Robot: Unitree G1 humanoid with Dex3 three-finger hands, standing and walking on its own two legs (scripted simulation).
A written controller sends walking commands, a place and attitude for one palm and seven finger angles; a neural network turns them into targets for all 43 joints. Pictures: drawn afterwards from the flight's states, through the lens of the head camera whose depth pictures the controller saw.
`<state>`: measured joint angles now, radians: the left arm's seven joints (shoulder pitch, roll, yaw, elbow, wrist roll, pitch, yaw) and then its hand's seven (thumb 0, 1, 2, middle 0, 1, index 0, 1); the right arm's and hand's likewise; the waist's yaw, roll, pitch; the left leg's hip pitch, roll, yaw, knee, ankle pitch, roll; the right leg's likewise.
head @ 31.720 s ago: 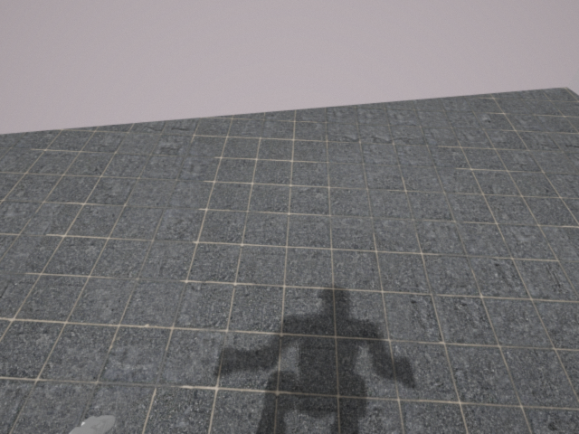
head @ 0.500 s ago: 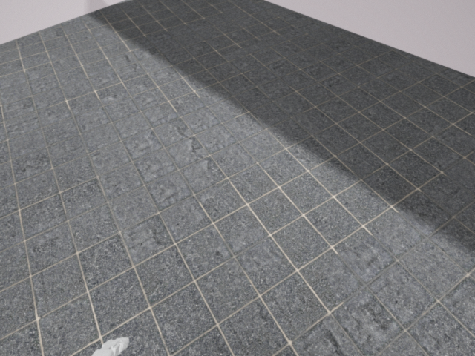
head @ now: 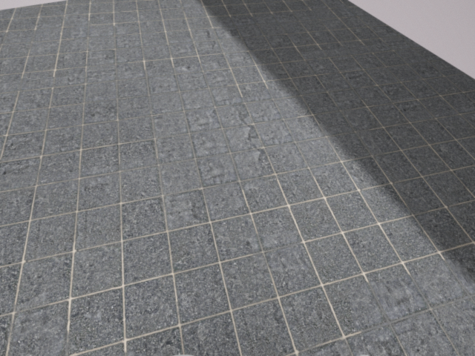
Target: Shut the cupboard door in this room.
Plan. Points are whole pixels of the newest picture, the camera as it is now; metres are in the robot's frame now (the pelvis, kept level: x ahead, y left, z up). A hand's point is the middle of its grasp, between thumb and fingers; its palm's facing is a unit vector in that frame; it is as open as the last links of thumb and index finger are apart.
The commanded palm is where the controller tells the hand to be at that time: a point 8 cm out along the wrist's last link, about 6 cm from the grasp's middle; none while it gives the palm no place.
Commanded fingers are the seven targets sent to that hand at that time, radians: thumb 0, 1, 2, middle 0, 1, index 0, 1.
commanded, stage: turn or walk to find it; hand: left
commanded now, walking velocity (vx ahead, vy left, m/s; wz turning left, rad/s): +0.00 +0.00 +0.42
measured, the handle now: out of the picture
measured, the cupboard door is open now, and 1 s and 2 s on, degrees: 84 84 84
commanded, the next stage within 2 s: none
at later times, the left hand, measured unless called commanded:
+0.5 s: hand out of the picture +0.05 +0.17 -0.13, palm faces +0.21 -0.94 -0.28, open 7.4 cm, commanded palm none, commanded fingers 0.00 0.90 0.90 -0.20 -0.30 -0.20 -0.30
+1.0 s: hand out of the picture -0.08 +0.20 -0.16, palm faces +0.46 -0.85 -0.25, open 7.4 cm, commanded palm none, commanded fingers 0.00 0.90 0.90 -0.20 -0.30 -0.20 -0.30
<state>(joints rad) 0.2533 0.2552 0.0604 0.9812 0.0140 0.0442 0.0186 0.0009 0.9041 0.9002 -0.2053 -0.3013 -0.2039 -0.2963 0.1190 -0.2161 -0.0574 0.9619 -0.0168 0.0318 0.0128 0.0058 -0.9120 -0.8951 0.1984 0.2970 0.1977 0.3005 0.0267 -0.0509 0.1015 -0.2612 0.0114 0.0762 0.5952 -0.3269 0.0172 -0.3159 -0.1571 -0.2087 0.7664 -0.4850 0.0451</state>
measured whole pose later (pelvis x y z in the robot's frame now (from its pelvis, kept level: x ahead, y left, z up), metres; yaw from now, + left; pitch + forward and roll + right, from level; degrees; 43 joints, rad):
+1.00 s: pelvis -0.02 -0.01 +0.01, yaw +25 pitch +1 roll +0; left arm 0.22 0.26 0.07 1.00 0.01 0.06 0.01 0.00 0.91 0.90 -0.20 -0.30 -0.20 -0.30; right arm 0.13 -0.20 -0.04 0.96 -0.02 0.02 -0.01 0.00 -0.91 -0.89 0.20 0.30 0.20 0.30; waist 0.03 -0.04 0.09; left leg -0.22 0.00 0.02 0.51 -0.30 0.02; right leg -0.44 -0.10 -0.08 1.04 -0.47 0.07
